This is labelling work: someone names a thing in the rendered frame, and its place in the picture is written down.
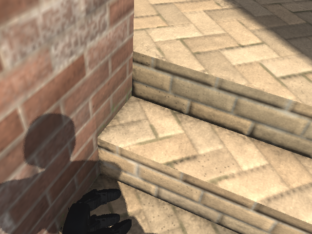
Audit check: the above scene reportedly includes stairs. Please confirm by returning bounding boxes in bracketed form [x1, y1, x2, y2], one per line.
[59, 52, 312, 234]

